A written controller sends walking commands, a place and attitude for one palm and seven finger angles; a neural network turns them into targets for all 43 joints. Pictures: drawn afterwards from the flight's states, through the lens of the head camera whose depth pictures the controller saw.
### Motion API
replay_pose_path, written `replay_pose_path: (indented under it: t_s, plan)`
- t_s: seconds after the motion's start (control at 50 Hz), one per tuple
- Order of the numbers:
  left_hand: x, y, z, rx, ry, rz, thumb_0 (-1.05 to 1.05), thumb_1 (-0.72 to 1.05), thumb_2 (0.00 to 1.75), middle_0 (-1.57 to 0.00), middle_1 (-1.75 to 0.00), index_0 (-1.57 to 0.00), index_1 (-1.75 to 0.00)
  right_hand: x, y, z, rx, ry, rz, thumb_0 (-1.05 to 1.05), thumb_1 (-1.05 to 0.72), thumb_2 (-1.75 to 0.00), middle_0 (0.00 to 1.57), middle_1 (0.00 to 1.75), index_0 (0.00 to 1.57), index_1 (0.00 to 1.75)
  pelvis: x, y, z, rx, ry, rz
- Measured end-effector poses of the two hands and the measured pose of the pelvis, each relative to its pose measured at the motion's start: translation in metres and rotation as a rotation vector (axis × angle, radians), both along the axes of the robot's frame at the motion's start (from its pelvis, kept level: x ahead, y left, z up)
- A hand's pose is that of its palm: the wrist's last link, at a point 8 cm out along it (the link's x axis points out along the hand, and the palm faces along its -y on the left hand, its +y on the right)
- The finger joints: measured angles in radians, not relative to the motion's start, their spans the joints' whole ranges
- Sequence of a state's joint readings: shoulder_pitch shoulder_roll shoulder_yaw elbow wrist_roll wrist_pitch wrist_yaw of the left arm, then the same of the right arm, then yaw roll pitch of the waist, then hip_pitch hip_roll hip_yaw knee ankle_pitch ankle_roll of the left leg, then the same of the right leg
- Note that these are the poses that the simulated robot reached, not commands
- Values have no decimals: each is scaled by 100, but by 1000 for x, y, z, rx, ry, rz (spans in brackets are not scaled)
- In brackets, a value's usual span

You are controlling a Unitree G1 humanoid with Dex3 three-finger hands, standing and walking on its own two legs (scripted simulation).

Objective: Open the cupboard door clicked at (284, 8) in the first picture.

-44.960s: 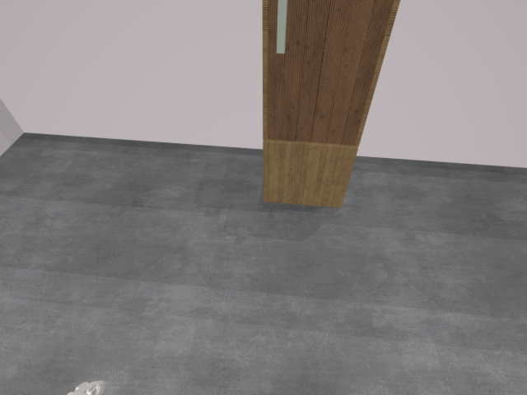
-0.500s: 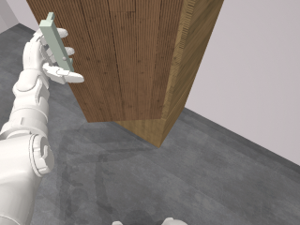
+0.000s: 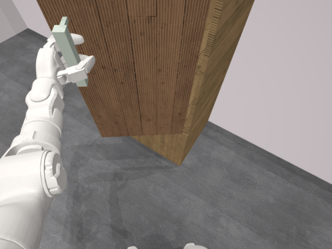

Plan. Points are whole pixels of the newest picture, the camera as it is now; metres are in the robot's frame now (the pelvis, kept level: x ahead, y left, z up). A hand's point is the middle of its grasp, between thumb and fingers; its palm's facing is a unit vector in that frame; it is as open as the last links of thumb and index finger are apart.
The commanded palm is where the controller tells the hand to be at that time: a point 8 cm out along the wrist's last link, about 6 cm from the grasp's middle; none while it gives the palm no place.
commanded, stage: close the thumb around the handle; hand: left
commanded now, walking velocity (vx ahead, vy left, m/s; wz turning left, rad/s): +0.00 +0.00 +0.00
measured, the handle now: (74, 53) +0.55 +0.18 +0.14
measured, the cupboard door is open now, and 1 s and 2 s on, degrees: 36 47 79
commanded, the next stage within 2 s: pull the door open along its arc in 0.20 s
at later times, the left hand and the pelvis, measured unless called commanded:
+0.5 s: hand (82, 69) +0.50 +0.16 +0.14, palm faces +0.02 -1.00 +0.00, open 5.8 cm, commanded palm +0.45 +0.21 +0.14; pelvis +0.00 -0.01 +0.00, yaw -1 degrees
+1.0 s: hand (84, 86) +0.45 +0.15 +0.14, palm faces +0.02 -1.00 +0.00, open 6.0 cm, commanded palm +0.42 +0.20 +0.14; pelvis +0.00 -0.01 +0.01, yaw +1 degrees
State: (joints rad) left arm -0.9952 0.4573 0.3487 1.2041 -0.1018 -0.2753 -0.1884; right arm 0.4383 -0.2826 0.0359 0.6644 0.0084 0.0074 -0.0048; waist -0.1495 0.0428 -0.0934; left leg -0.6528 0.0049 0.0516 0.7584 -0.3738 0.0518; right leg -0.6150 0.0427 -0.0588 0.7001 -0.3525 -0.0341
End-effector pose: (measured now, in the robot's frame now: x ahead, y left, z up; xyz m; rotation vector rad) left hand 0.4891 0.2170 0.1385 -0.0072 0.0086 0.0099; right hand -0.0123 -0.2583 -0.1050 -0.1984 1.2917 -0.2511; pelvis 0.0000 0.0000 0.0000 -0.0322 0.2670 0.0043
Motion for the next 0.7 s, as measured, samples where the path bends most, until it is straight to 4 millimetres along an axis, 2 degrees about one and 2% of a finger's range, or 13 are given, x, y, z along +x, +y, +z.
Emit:
replay_pose_path:
  t_s: [0.08,0.14,0.38,0.5,0.6,0.7]
  plan:
    - [-2,-3,-1,-1,1,-4,0,63,78,-38,-133,-38,-133,2,0,0,3,-12,-5,1,-91,-90,20,30,21,30,1,-1,0,1,-6,-5]
    - [-2,-4,-2,3,12,-5,0,72,82,-38,-134,-39,-134,4,-2,1,0,-20,-7,1,-91,-90,20,30,21,30,0,-2,1,2,-9,-6]
    - [-2,-5,-2,7,13,5,0,71,83,-36,-135,-37,-135,1,-10,2,-14,-21,-11,1,-91,-90,20,30,21,30,-3,-7,1,5,-7,-5]
    - [-8,-6,-3,4,-1,12,0,72,81,-34,-135,-35,-135,2,-12,3,-5,-23,-22,1,-91,-90,20,30,21,30,2,-8,3,9,-12,-19]
    - [-22,-7,-4,5,-16,3,0,72,77,-34,-135,-34,-135,18,-12,5,12,-66,-34,1,-91,-90,20,30,21,30,9,-8,7,12,-34,-32]
    - [-48,-11,-5,6,-32,-15,0,70,73,-34,-135,-33,-135,51,-9,7,35,-159,-19,1,-91,-90,20,30,20,30,15,-8,11,15,-68,-36]
